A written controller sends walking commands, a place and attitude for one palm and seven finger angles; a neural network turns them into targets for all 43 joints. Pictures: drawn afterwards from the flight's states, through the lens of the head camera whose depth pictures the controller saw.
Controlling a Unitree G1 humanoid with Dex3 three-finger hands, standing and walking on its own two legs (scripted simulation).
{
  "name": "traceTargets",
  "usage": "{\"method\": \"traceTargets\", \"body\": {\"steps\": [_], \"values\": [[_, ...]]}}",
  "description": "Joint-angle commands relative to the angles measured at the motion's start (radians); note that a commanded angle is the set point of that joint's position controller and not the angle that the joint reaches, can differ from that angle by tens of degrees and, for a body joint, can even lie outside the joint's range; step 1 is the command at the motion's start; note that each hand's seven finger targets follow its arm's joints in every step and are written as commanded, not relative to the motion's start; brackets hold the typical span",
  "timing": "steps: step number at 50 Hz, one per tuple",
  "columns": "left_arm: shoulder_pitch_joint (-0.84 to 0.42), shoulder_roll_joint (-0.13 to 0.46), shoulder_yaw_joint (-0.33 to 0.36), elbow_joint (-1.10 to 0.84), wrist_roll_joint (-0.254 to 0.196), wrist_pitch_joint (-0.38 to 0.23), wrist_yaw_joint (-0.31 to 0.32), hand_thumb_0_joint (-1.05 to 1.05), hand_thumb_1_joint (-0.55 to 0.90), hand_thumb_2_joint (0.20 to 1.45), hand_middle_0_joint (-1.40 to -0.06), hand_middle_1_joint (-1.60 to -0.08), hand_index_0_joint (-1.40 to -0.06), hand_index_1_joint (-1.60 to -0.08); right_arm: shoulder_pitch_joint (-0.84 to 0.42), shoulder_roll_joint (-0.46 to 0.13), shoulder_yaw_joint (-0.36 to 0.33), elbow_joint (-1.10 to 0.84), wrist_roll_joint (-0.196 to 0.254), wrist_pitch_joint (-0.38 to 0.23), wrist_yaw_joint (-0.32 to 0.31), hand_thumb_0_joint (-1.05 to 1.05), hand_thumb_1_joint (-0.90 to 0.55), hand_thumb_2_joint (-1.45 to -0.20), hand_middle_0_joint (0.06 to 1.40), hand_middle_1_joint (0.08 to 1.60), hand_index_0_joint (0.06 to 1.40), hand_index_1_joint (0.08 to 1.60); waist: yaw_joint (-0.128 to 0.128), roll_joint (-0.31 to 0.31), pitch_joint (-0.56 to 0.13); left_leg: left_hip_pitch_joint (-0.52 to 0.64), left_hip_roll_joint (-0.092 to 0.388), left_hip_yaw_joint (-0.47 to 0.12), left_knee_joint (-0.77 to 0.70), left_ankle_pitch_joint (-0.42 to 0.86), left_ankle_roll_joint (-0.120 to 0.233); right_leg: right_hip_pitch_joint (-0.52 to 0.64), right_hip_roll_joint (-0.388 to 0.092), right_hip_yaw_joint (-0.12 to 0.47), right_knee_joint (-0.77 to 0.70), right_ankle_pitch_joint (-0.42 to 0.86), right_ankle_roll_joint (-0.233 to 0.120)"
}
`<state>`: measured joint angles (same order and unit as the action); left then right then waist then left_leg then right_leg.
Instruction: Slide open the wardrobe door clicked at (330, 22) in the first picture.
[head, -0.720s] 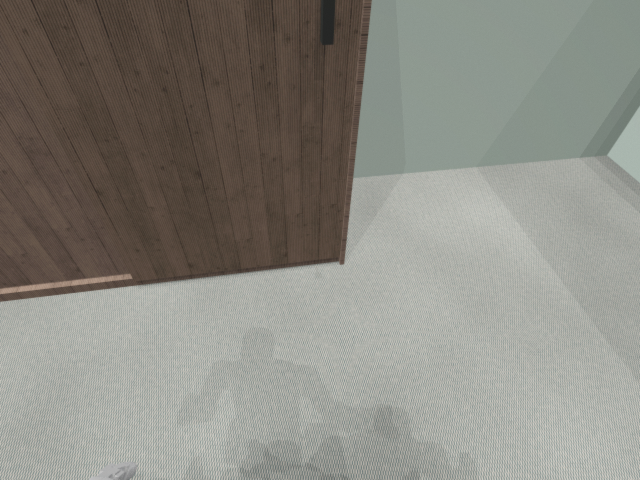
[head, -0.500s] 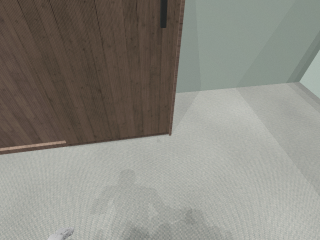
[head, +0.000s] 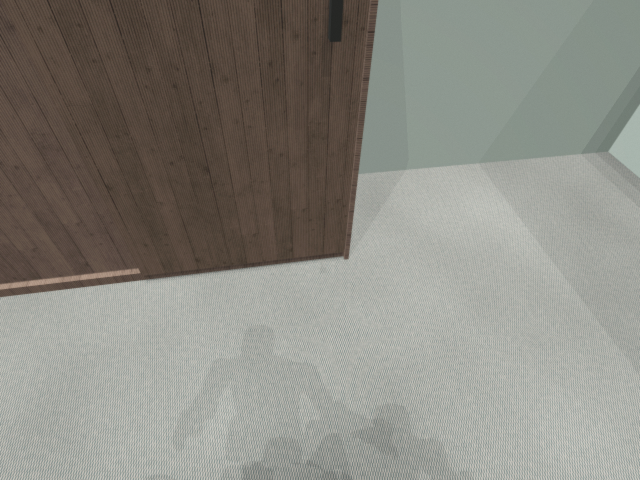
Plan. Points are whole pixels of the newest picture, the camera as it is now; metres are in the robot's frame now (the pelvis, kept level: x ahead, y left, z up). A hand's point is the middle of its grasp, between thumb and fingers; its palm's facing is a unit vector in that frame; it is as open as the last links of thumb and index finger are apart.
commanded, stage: stand and wait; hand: right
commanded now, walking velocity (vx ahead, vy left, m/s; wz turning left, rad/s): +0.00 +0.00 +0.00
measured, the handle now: out of the picture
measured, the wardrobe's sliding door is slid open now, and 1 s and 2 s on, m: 0.00 0.00 0.00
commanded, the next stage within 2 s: look at it before walking up in 0.10 s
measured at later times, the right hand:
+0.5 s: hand out of the picture +0.09 -0.25 -0.15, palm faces -0.03 +0.94 -0.33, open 7.4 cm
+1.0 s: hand out of the picture +0.08 -0.23 -0.17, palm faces +0.00 +0.96 -0.28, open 7.4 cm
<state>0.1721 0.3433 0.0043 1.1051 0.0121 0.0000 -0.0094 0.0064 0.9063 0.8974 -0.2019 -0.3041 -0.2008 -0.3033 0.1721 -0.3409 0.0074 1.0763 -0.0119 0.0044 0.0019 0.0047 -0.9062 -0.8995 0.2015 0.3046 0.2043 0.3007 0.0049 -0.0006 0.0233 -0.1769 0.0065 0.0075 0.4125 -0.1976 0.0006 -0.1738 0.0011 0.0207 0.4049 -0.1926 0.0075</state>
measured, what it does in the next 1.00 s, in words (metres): stands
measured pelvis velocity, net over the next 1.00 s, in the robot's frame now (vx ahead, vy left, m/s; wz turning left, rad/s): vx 0.04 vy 0.00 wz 0.00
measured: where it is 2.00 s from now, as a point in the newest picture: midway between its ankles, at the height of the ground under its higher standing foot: (331, 464)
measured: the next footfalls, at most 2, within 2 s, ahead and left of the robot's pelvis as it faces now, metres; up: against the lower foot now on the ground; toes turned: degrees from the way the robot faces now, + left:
left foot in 1.56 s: +0.38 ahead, +0.09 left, +0.00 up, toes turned +8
right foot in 1.96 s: +0.36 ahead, -0.13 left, +0.00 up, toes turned +3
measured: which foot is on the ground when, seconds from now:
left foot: down 0.00-1.00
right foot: down 0.00-1.00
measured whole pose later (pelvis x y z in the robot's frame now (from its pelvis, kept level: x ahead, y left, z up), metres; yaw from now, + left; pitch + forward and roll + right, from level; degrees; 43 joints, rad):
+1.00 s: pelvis +0.04 +0.00 +0.00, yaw +0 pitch -1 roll +0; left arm 0.20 0.29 -0.01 1.11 0.02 0.01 -0.01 0.00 0.91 0.90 -0.20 -0.30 -0.20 -0.30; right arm 0.23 -0.29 0.00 1.08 -0.02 0.02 0.00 0.00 -0.91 -0.90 0.20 0.30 0.20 0.30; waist -0.01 0.00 -0.03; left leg -0.15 0.00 0.01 0.44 -0.27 0.01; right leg -0.17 0.00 0.02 0.48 -0.33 0.00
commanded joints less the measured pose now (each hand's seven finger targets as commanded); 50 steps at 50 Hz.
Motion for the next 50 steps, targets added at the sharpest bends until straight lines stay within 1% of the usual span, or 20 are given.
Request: {"method": "traceTargets", "body": {"steps": [1, 4, 14, 17, 21, 24, 26, 31, 33, 35, 38, 41, 42, 43, 44, 45, 47, 48, 49, 50], "values": [[-0.063, 0.200, 0.035, -0.067, -0.001, -0.032, 0.017, 0.000, 0.900, 0.900, -0.200, -0.300, -0.200, -0.300, -0.059, -0.208, -0.043, -0.065, 0.001, -0.031, -0.012, 0.000, -0.900, -0.900, 0.200, 0.300, 0.200, 0.300, -0.005, 0.003, -0.013, -0.011, 0.114, -0.124, -0.107, -0.073, 0.034, -0.034, -0.105, 0.098, -0.093, -0.012, -0.035], [-0.061, 0.202, 0.035, -0.066, -0.003, -0.034, 0.017, 0.000, 0.900, 0.900, -0.200, -0.300, -0.200, -0.300, -0.062, -0.208, -0.044, -0.065, 0.001, -0.032, -0.013, 0.000, -0.900, -0.900, 0.200, 0.300, 0.200, 0.300, -0.005, 0.011, -0.028, 0.005, 0.114, -0.118, -0.102, -0.036, 0.034, -0.029, -0.108, 0.099, -0.090, 0.017, -0.035], [-0.072, 0.200, 0.035, -0.066, -0.003, -0.034, 0.018, 0.000, 0.900, 0.900, -0.200, -0.300, -0.200, -0.300, -0.069, -0.206, -0.043, -0.066, 0.000, -0.035, -0.014, 0.000, -0.900, -0.900, 0.200, 0.300, 0.200, 0.300, -0.004, 0.010, -0.034, 0.009, 0.115, -0.116, -0.102, 0.021, 0.033, -0.005, -0.111, 0.094, -0.087, 0.062, -0.033], [-0.079, 0.200, 0.035, -0.066, -0.002, -0.034, 0.017, 0.000, 0.900, 0.900, -0.200, -0.300, -0.200, -0.300, -0.072, -0.207, -0.042, -0.067, 0.000, -0.033, -0.013, 0.000, -0.900, -0.900, 0.200, 0.300, 0.200, 0.300, -0.006, 0.007, -0.029, 0.007, 0.114, -0.117, -0.105, 0.005, 0.032, -0.005, -0.109, 0.094, -0.094, 0.049, -0.032], [-0.086, 0.201, 0.034, -0.066, -0.003, -0.036, 0.019, 0.000, 0.900, 0.900, -0.200, -0.300, -0.200, -0.300, -0.071, -0.206, -0.043, -0.068, 0.000, -0.035, -0.014, 0.000, -0.900, -0.900, 0.200, 0.300, 0.200, 0.300, -0.006, 0.001, -0.049, 0.028, 0.117, -0.110, -0.095, 0.071, 0.032, 0.012, -0.114, 0.094, -0.090, 0.100, -0.033], [-0.085, 0.201, 0.034, -0.068, -0.005, -0.037, 0.020, 0.000, 0.900, 0.900, -0.200, -0.300, -0.200, -0.300, -0.069, -0.206, -0.043, -0.067, 0.000, -0.037, -0.015, 0.000, -0.900, -0.900, 0.200, 0.300, 0.200, 0.300, -0.004, 0.009, -0.082, 0.053, 0.118, -0.103, -0.085, 0.134, 0.033, 0.034, -0.118, 0.091, -0.080, 0.149, -0.033], [-0.091, 0.203, 0.032, -0.067, -0.005, -0.038, 0.021, 0.000, 0.900, 0.900, -0.200, -0.300, -0.200, -0.300, -0.071, -0.206, -0.041, -0.066, 0.001, -0.037, -0.015, 0.000, -0.900, -0.900, 0.200, 0.300, 0.200, 0.300, -0.005, -0.008, -0.078, 0.057, 0.118, -0.098, -0.081, 0.157, 0.031, 0.039, -0.120, 0.088, -0.085, 0.168, -0.032], [-0.100, 0.204, 0.031, -0.066, -0.005, -0.036, 0.022, 0.000, 0.900, 0.900, -0.200, -0.300, -0.200, -0.300, -0.070, -0.205, -0.041, -0.060, 0.001, -0.034, -0.015, 0.000, -0.900, -0.900, 0.200, 0.300, 0.200, 0.300, -0.008, -0.001, -0.051, 0.048, 0.117, -0.096, -0.091, 0.141, 0.029, 0.038, -0.119, 0.088, -0.097, 0.152, -0.033], [-0.101, 0.206, 0.031, -0.066, -0.005, -0.036, 0.022, 0.000, 0.900, 0.900, -0.200, -0.300, -0.200, -0.300, -0.073, -0.206, -0.041, -0.061, 0.000, -0.033, -0.014, 0.000, -0.900, -0.900, 0.200, 0.300, 0.200, 0.300, -0.007, -0.011, -0.043, 0.046, 0.115, -0.098, -0.097, 0.122, 0.028, 0.034, -0.118, 0.089, -0.102, 0.135, -0.032], [-0.100, 0.202, 0.032, -0.066, -0.006, -0.035, 0.022, 0.000, 0.900, 0.900, -0.200, -0.300, -0.200, -0.300, -0.068, -0.207, -0.043, -0.061, 0.000, -0.035, -0.015, 0.000, -0.900, -0.900, 0.200, 0.300, 0.200, 0.300, -0.007, 0.005, -0.056, 0.055, 0.120, -0.099, -0.099, 0.140, 0.030, 0.043, -0.118, 0.086, -0.097, 0.148, -0.032], [-0.104, 0.203, 0.031, -0.065, -0.005, -0.035, 0.022, 0.000, 0.900, 0.900, -0.200, -0.300, -0.200, -0.300, -0.070, -0.208, -0.041, -0.060, 0.000, -0.035, -0.014, 0.000, -0.900, -0.900, 0.200, 0.300, 0.200, 0.300, -0.008, 0.002, -0.044, 0.049, 0.120, -0.099, -0.106, 0.128, 0.029, 0.042, -0.116, 0.087, -0.103, 0.136, -0.030], [-0.101, 0.204, 0.031, -0.064, -0.005, -0.035, 0.022, 0.000, 0.900, 0.900, -0.200, -0.300, -0.200, -0.300, -0.072, -0.208, -0.042, -0.061, 0.000, -0.035, -0.014, 0.000, -0.900, -0.900, 0.200, 0.300, 0.200, 0.300, -0.006, -0.001, -0.058, 0.057, 0.118, -0.102, -0.106, 0.130, 0.029, 0.047, -0.117, 0.088, -0.103, 0.141, -0.030], [-0.073, 0.129, 0.012, -0.048, -0.001, -0.028, 0.019, 0.000, 0.900, 0.900, -0.200, -0.300, -0.200, -0.300, -0.035, -0.134, -0.027, -0.042, 0.003, -0.027, -0.017, 0.000, -0.900, -0.900, 0.200, 0.300, 0.200, 0.300, -0.007, 0.009, -0.079, 0.068, 0.118, -0.093, -0.107, 0.083, 0.017, 0.051, -0.114, 0.075, -0.095, 0.106, -0.020], [-0.038, 0.073, -0.002, -0.036, 0.003, -0.017, 0.016, 0.000, 0.900, 0.900, -0.200, -0.300, -0.200, -0.300, 0.004, -0.080, -0.015, -0.027, 0.000, -0.015, -0.018, 0.000, -0.900, -0.900, 0.200, 0.300, 0.200, 0.300, -0.008, 0.011, -0.069, 0.057, 0.112, -0.092, -0.103, -0.033, 0.010, 0.040, -0.104, 0.064, -0.084, 0.021, -0.013], [-0.013, 0.066, -0.001, -0.033, 0.006, -0.011, 0.013, 0.000, 0.900, 0.900, -0.200, -0.300, -0.200, -0.300, 0.031, -0.080, -0.018, -0.022, -0.004, -0.009, -0.016, 0.000, -0.900, -0.900, 0.200, 0.300, 0.200, 0.300, -0.013, 0.021, -0.059, 0.048, 0.108, -0.103, -0.104, -0.158, 0.014, 0.015, -0.092, 0.060, -0.068, -0.087, -0.017], [-0.007, 0.069, 0.002, -0.033, 0.009, -0.007, 0.011, 0.000, 0.900, 0.900, -0.200, -0.300, -0.200, -0.300, 0.043, -0.092, -0.023, -0.021, -0.007, -0.005, -0.011, 0.000, -0.900, -0.900, 0.200, 0.300, 0.200, 0.300, -0.017, 0.035, -0.018, 0.024, 0.111, -0.121, -0.118, -0.270, 0.022, -0.032, -0.078, 0.055, -0.060, -0.195, -0.019], [0.008, 0.064, 0.005, -0.041, 0.015, -0.004, 0.008, 0.000, 0.900, 0.900, -0.200, -0.300, -0.200, -0.300, 0.068, -0.108, -0.036, -0.026, -0.012, 0.000, -0.003, 0.000, -0.900, -0.900, 0.200, 0.300, 0.200, 0.300, -0.021, 0.066, 0.061, -0.012, 0.125, -0.168, -0.143, -0.416, 0.046, -0.129, -0.051, 0.041, -0.025, -0.322, -0.021], [0.013, 0.056, 0.007, -0.049, 0.016, -0.004, 0.008, 0.000, 0.900, 0.900, -0.200, -0.300, -0.200, -0.300, 0.089, -0.117, -0.044, -0.030, -0.013, 0.000, -0.001, 0.000, -0.900, -0.900, 0.200, 0.300, 0.200, 0.300, -0.029, 0.092, 0.087, -0.013, 0.145, -0.201, -0.162, -0.467, 0.063, -0.177, -0.033, 0.024, 0.024, -0.340, -0.021], [0.020, 0.047, 0.009, -0.056, 0.015, -0.004, 0.008, 0.000, 0.900, 0.900, -0.200, -0.300, -0.200, -0.300, 0.116, -0.128, -0.051, -0.032, -0.013, -0.002, -0.001, 0.000, -0.900, -0.900, 0.200, 0.300, 0.200, 0.300, -0.037, 0.141, 0.104, 0.003, 0.181, -0.241, -0.196, -0.519, 0.087, -0.226, -0.019, -0.012, 0.100, -0.330, -0.019], [0.026, 0.033, 0.012, -0.067, 0.014, -0.008, 0.008, 0.000, 0.900, 0.900, -0.200, -0.300, -0.200, -0.300, 0.141, -0.135, -0.060, -0.033, -0.012, -0.006, -0.003, 0.000, -0.900, -0.900, 0.200, 0.300, 0.200, 0.300, -0.038, 0.167, 0.110, 0.007, 0.234, -0.298, -0.231, -0.550, 0.117, -0.250, -0.017, -0.047, 0.179, -0.284, -0.017]]}}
